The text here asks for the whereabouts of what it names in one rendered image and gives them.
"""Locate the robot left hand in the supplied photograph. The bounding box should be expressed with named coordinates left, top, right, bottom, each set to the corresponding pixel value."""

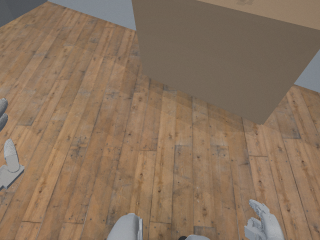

left=0, top=98, right=25, bottom=191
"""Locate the robot left thigh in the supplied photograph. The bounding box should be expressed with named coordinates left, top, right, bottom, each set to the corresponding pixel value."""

left=107, top=214, right=143, bottom=240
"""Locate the robot right hand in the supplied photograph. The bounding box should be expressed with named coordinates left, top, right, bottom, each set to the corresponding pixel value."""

left=244, top=199, right=285, bottom=240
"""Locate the counter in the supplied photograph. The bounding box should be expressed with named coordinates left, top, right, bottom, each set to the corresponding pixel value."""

left=131, top=0, right=320, bottom=125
